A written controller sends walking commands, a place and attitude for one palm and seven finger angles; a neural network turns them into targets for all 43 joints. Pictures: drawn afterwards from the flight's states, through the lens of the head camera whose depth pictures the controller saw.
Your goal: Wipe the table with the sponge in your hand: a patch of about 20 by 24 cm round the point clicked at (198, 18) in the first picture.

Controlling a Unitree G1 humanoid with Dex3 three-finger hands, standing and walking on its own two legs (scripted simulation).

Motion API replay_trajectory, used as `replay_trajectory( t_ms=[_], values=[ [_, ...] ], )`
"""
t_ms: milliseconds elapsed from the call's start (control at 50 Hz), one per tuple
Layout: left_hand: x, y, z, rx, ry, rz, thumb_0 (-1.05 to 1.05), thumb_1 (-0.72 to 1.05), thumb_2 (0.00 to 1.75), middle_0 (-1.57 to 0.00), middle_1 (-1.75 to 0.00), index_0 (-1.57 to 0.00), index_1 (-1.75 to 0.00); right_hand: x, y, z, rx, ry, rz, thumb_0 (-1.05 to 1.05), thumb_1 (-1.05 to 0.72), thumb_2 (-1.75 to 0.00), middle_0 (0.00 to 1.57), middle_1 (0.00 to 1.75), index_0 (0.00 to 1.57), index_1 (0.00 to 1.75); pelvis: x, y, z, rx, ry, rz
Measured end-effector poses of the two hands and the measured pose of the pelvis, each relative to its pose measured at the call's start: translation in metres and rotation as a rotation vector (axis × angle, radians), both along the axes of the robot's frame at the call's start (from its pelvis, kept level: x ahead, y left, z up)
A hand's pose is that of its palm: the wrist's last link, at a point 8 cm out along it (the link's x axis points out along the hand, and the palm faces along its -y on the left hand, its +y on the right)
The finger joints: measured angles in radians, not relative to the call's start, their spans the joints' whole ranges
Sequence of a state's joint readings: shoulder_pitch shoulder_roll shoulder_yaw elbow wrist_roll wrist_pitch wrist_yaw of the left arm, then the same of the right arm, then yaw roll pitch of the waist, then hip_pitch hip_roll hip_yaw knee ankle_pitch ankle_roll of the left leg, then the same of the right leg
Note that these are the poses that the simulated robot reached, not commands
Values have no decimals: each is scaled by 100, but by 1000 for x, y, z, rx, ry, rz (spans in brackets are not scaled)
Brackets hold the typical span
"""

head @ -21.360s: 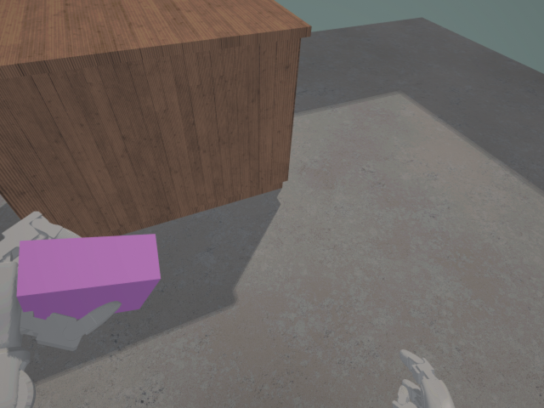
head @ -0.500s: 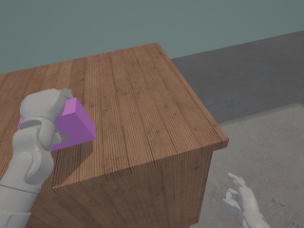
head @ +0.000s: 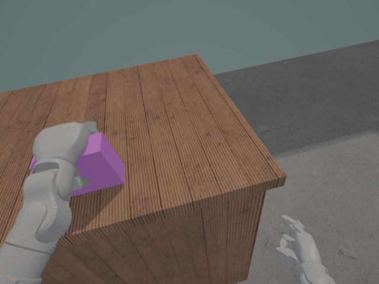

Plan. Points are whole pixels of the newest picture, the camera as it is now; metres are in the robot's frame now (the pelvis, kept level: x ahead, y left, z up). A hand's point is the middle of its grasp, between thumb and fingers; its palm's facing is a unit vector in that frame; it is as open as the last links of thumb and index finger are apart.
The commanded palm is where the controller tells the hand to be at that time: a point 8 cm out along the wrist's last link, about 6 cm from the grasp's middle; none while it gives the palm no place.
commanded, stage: lower the sponge onto the table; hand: left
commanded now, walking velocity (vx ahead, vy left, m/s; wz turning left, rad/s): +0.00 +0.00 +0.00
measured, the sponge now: (87, 171) +0.28 +0.28 +0.12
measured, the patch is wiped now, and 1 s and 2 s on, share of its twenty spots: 0.00 0.25 0.55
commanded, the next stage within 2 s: wipe forward along the first lane in 0.18 s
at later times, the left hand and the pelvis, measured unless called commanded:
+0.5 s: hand (78, 155) +0.29 +0.29 +0.16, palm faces +0.07 -0.01 -1.00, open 9.6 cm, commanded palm +0.27 +0.29 +0.21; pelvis +0.00 -0.01 +0.00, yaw +0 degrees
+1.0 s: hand (81, 139) +0.34 +0.31 +0.16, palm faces -0.02 +0.00 -1.00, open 9.6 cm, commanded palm +0.32 +0.31 +0.19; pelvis +0.00 -0.01 +0.00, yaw +1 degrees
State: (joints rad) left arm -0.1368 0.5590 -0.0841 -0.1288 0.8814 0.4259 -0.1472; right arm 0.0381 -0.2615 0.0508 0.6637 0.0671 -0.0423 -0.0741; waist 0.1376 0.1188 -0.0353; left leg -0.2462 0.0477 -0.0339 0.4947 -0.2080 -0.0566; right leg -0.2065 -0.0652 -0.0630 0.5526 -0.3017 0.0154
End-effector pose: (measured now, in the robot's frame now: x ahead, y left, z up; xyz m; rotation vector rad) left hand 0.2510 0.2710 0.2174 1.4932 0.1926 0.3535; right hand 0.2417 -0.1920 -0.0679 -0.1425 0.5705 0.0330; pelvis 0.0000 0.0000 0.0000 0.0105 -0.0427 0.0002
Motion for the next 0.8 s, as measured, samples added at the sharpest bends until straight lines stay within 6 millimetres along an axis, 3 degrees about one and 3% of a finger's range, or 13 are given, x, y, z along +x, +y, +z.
replay_trajectory(
  t_ms=[200,400,800],
  values=[
    [5,3,-1,0,10,34,0,-45,103,-80,-135,-79,-137,-3,-2,-1,6,6,-7,1,-90,-90,20,30,20,30,-1,-2,0,1,2,-1],
    [3,3,-3,2,1,19,0,-44,104,-79,-136,-78,-138,-14,-18,-5,-11,27,-41,1,-90,-90,20,30,20,30,0,-4,-1,0,3,-7],
    [45,21,-5,41,98,43,0,-49,109,-81,-135,-80,-135,-52,-43,-29,-48,152,-111,1,-90,-90,20,30,20,30,-2,-8,-1,-4,20,11]
  ],
)
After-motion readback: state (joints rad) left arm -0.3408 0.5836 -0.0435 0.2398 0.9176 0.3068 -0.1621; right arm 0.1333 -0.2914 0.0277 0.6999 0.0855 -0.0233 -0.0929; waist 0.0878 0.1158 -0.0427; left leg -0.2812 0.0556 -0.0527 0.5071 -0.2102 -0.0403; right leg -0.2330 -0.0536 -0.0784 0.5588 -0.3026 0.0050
